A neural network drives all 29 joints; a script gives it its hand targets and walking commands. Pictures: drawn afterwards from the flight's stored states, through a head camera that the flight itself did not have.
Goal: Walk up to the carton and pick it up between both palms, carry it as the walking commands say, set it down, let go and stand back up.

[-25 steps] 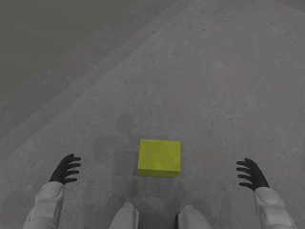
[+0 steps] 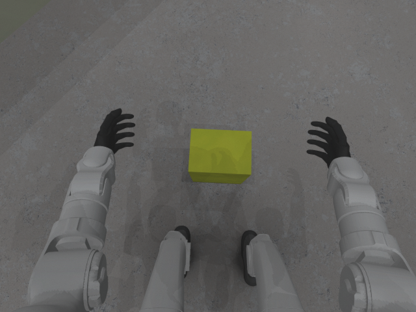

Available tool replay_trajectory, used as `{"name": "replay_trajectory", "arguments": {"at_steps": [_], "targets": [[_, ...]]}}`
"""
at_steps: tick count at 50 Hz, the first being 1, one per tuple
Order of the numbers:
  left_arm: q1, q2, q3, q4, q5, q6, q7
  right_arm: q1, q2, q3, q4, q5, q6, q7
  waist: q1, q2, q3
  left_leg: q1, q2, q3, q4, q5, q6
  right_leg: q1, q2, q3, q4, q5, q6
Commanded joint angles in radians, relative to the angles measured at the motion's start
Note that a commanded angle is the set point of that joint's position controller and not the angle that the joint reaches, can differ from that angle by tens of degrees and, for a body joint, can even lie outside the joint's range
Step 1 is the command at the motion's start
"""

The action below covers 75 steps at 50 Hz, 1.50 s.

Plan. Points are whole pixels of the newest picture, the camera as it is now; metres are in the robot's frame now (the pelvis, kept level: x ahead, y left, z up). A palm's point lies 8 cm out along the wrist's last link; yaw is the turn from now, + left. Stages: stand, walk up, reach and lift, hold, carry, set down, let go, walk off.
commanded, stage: reach and lift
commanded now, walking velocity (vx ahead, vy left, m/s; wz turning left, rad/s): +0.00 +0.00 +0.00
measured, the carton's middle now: (218, 159) +0.48 -0.01 -0.55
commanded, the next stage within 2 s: none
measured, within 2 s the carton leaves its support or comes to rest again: neither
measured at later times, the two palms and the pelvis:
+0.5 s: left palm (139, 113) +0.50 +0.19 -0.15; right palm (304, 124) +0.48 -0.19 -0.15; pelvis +0.02 +0.00 -0.03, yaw -1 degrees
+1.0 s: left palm (153, 133) +0.50 +0.18 -0.29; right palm (284, 142) +0.48 -0.19 -0.29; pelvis -0.02 +0.00 -0.16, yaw -2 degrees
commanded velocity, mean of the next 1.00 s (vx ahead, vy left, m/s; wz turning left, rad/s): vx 0.00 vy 0.00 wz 0.00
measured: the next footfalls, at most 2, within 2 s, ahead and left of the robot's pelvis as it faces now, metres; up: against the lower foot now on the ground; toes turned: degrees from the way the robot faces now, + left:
none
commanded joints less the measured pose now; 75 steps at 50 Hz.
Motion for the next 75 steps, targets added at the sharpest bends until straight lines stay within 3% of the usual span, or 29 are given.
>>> {"name": "replay_trajectory", "arguments": {"at_steps": [1,5,6,12,15,18,22,27,32,40,44,48,50,53,59,67,75], "targets": [[-0.284,0.092,0.024,-0.057,0.008,0.003,0.014,-0.269,-0.130,-0.047,-0.052,-0.014,-0.007,0.003,-0.017,0.044,-0.636,0.431,-0.061,0.119,-0.101,-0.092,-0.004,0.210,0.070,-0.140,-0.091,-0.110,0.010],[-0.428,0.075,0.027,-0.025,0.012,-0.001,0.036,-0.395,-0.137,-0.075,-0.002,-0.027,-0.025,0.002,-0.036,0.066,-0.685,0.445,-0.065,0.108,-0.072,-0.112,-0.009,0.140,0.079,-0.154,-0.063,-0.148,0.001],[-0.451,0.078,0.036,-0.018,0.020,-0.006,0.043,-0.423,-0.132,-0.080,0.005,-0.025,-0.032,0.002,-0.026,0.068,-0.700,0.447,-0.065,0.108,-0.066,-0.109,-0.009,0.129,0.080,-0.154,-0.056,-0.148,0.002],[-0.578,0.054,0.058,0.031,0.041,-0.055,0.062,-0.546,-0.108,-0.109,0.044,-0.041,-0.080,-0.011,-0.023,0.057,-0.799,0.384,-0.073,0.110,-0.012,-0.012,-0.009,0.111,0.088,-0.141,-0.005,-0.047,0.003],[-0.597,0.023,0.068,0.020,0.054,-0.081,0.068,-0.566,-0.093,-0.139,0.036,-0.056,-0.104,-0.015,-0.027,0.057,-0.918,0.381,-0.078,0.115,0.028,0.144,-0.011,0.125,0.100,-0.136,0.030,0.106,0.004],[-0.512,-0.006,0.094,0.012,0.072,-0.102,0.070,-0.470,-0.072,-0.157,0.034,-0.085,-0.123,-0.017,-0.030,0.046,-1.043,0.405,-0.089,0.118,0.066,0.342,-0.015,0.162,0.112,-0.136,0.058,0.302,0.006],[-0.436,-0.036,0.120,-0.086,0.098,-0.124,0.066,-0.386,-0.055,-0.169,-0.059,-0.100,-0.151,-0.010,-0.020,0.050,-1.124,0.423,-0.086,0.099,0.088,0.557,-0.015,0.135,0.121,-0.128,0.072,0.479,0.008],[-0.389,-0.055,0.144,-0.094,0.112,-0.138,0.046,-0.355,0.010,-0.146,-0.088,-0.084,-0.160,-0.003,-0.007,0.027,-1.020,0.255,-0.082,0.100,0.081,0.505,-0.008,0.093,0.110,-0.107,0.080,0.480,0.013],[-0.439,-0.044,0.137,-0.052,0.103,-0.149,0.035,-0.401,0.009,-0.140,-0.060,-0.071,-0.163,-0.005,-0.023,0.031,-0.962,0.091,-0.076,0.106,0.157,0.378,-0.013,-0.035,0.100,-0.104,0.151,0.388,0.010],[-0.561,0.039,0.130,0.019,0.068,-0.134,0.061,-0.528,-0.032,-0.097,-0.004,-0.024,-0.132,-0.040,0.005,0.033,-1.002,-0.069,-0.087,0.158,0.339,0.123,-0.023,-0.135,0.099,-0.120,0.325,0.153,0.027],[-0.631,0.065,0.093,0.028,0.025,-0.128,0.082,-0.600,-0.065,-0.068,0.013,0.006,-0.120,-0.061,-0.003,0.034,-1.042,-0.130,-0.088,0.174,0.420,0.006,-0.027,-0.184,0.097,-0.137,0.410,0.039,0.028],[-0.648,0.061,0.050,0.007,-0.016,-0.129,0.102,-0.615,-0.095,-0.048,0.011,0.029,-0.126,-0.078,-0.027,0.033,-1.106,-0.109,-0.085,0.167,0.508,0.062,-0.029,-0.254,0.105,-0.151,0.490,0.069,0.027],[-0.694,0.085,0.031,0.017,-0.038,-0.121,0.114,-0.664,-0.123,-0.041,0.011,0.043,-0.122,-0.089,-0.031,0.036,-1.098,-0.153,-0.080,0.168,0.535,-0.011,-0.029,-0.288,0.101,-0.160,0.534,0.008,0.023],[-0.687,0.085,0.019,0.041,-0.048,-0.124,0.124,-0.651,-0.124,-0.021,0.051,0.068,-0.126,-0.092,-0.024,0.046,-1.048,-0.148,-0.075,0.159,0.583,0.011,-0.025,-0.393,0.101,-0.162,0.573,-0.019,0.021],[-0.680,0.079,-0.002,0.044,-0.058,-0.139,0.139,-0.659,-0.133,0.009,0.065,0.107,-0.144,-0.095,-0.001,0.073,-1.076,-0.162,-0.067,0.147,0.682,0.098,-0.026,-0.451,0.101,-0.154,0.687,0.058,0.021],[-0.737,0.094,-0.034,0.068,-0.096,-0.167,0.145,-0.699,-0.157,0.037,0.126,0.131,-0.169,-0.106,-0.016,0.067,-1.016,-0.237,-0.054,0.136,0.782,0.088,-0.030,-0.522,0.089,-0.145,0.788,0.048,0.021],[-0.803,0.128,-0.062,0.186,-0.138,-0.196,0.143,-0.793,-0.173,0.079,0.194,0.158,-0.190,-0.117,-0.009,0.029,-0.928,-0.364,-0.039,0.133,0.866,0.018,-0.026,-0.531,0.070,-0.122,0.866,0.011,0.023]]}}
